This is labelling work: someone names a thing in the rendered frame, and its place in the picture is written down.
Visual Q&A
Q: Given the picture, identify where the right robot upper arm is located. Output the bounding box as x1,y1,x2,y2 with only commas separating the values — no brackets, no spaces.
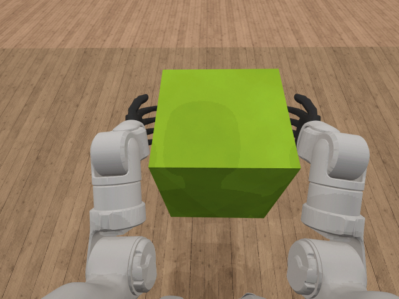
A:
287,238,399,299

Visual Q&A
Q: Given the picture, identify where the left robot upper arm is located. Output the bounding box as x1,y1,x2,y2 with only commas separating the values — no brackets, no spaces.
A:
41,236,157,299

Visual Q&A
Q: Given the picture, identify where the carton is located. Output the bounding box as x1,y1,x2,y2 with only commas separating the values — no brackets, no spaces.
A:
148,69,301,218

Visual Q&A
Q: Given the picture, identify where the robot right hand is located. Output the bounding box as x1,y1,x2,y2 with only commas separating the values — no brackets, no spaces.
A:
287,94,320,148

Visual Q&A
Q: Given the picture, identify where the robot left forearm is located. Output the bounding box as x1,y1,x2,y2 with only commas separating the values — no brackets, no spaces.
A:
85,120,150,279

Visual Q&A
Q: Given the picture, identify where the robot right forearm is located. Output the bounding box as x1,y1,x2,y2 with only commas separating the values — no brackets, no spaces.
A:
297,121,370,278

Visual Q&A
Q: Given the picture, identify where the robot left hand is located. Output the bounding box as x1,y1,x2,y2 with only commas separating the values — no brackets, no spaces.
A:
125,94,157,145

